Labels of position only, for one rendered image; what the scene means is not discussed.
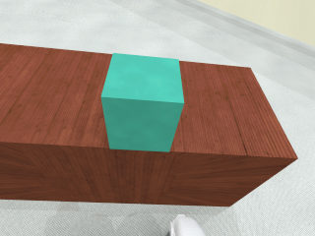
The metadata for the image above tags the robot right thigh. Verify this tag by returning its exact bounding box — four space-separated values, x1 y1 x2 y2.
169 216 207 236

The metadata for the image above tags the pedestal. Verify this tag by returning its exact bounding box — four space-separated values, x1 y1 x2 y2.
0 43 298 207

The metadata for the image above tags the carton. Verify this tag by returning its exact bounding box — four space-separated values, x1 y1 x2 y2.
100 53 184 152

